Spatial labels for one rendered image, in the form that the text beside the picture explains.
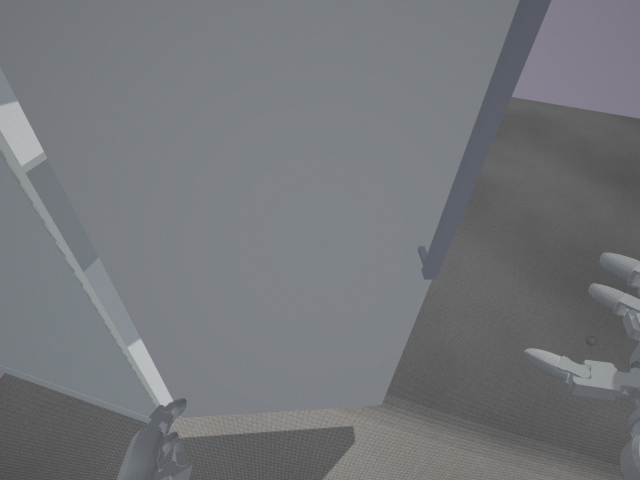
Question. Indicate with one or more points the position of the robot left hand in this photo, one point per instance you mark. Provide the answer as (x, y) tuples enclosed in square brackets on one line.
[(150, 446)]

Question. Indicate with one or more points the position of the robot right hand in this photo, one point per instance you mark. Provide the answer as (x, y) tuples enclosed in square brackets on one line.
[(601, 379)]

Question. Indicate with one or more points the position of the handle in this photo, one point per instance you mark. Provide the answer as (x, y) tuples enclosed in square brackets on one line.
[(522, 33)]

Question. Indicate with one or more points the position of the fridge door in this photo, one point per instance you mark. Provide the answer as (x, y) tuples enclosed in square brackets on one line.
[(256, 176)]

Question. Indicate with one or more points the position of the robot right forearm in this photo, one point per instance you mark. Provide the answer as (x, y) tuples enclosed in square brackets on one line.
[(630, 455)]

